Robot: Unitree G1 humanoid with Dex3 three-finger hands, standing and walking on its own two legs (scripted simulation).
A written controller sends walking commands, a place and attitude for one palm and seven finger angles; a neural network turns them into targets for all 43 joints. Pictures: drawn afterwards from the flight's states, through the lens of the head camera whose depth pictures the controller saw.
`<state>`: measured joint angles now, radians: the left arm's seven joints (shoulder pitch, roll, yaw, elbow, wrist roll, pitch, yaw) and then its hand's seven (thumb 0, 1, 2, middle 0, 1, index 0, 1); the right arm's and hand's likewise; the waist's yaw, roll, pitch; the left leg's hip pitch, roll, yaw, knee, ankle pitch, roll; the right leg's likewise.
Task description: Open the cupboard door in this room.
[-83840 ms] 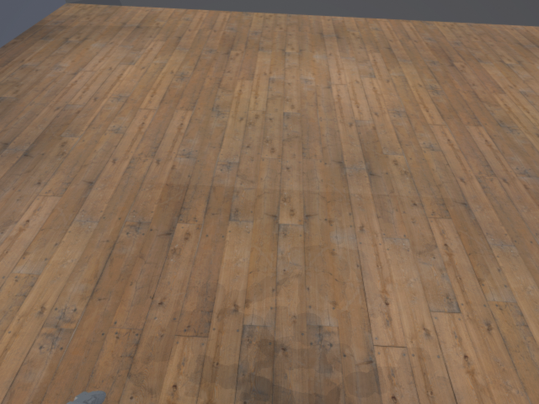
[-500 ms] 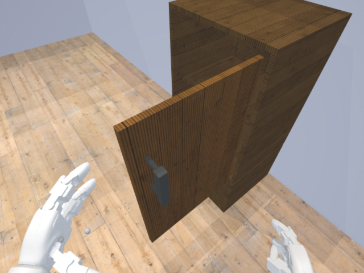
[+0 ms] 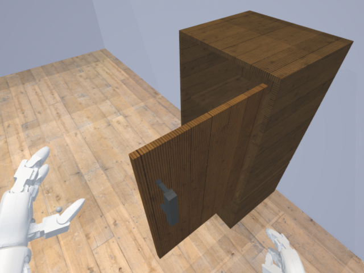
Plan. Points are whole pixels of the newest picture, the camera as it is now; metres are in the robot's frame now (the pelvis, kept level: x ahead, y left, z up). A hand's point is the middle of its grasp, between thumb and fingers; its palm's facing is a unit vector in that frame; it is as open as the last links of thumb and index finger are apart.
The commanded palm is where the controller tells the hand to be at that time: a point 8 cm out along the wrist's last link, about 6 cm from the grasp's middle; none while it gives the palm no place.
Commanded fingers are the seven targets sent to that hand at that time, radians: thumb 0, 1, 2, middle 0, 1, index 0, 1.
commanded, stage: draw the hand back to the body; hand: left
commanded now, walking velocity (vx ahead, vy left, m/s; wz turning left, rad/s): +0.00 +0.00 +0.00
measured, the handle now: (166, 202) +0.28 +0.08 -0.01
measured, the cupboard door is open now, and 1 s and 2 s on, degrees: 91 91 91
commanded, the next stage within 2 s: step back with the hand held close in 0.56 s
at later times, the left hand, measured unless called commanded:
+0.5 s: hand (50, 201) +0.18 +0.24 +0.15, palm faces +0.45 -0.80 -0.39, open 7.5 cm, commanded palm +0.13 +0.28 +0.17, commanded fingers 0.00 0.90 0.90 -0.20 -0.30 -0.20 -0.30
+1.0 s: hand (49, 207) +0.17 +0.24 +0.15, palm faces +0.35 -0.79 -0.51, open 7.4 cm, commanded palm +0.11 +0.28 +0.18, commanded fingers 0.00 0.90 0.90 -0.20 -0.30 -0.20 -0.30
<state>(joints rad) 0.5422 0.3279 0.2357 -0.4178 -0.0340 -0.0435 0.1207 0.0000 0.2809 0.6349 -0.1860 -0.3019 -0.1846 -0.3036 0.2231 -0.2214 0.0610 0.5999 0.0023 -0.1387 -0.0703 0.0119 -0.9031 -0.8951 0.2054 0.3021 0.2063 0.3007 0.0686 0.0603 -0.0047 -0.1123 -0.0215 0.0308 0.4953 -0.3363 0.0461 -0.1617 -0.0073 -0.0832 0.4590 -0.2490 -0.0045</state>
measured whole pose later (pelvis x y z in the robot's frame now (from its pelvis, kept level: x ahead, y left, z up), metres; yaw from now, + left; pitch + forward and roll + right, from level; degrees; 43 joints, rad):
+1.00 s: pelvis -0.04 -0.01 +0.00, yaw -2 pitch +0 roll +0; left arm 0.56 0.40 0.38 -0.45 -0.04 -0.15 0.12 0.01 0.88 0.90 -0.21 -0.30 -0.21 -0.30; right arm 0.18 -0.25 -0.01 0.58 0.01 -0.03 -0.08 0.01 -0.90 -0.90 0.20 0.30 0.21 0.30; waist 0.00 0.04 0.02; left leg -0.21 -0.01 0.06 0.46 -0.26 0.03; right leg -0.26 0.00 -0.06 0.43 -0.16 -0.02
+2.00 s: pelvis -0.13 +0.02 +0.00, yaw +0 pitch +3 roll -5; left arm 0.58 0.46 0.49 -0.61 -0.03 -0.24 0.18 0.01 0.88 0.90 -0.22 -0.30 -0.21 -0.31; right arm 0.21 -0.16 -0.01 0.66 -0.02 -0.12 -0.07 0.01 -0.91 -0.90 0.20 0.30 0.20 0.30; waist 0.01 -0.03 0.02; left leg -0.44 0.02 0.01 0.52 -0.13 0.07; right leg -0.40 0.08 0.01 0.99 -0.48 0.01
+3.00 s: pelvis -0.27 -0.03 +0.00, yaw -2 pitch -1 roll +1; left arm 0.52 0.36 0.39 -0.40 -0.02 -0.20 0.14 0.01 0.88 0.90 -0.21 -0.30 -0.21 -0.30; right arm 0.23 -0.24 -0.01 0.68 0.01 -0.12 -0.07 0.01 -0.91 -0.90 0.20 0.30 0.20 0.30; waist 0.01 0.00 -0.01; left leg -0.24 0.04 0.05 0.50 -0.24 -0.02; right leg -0.16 0.02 -0.06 0.52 -0.34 -0.05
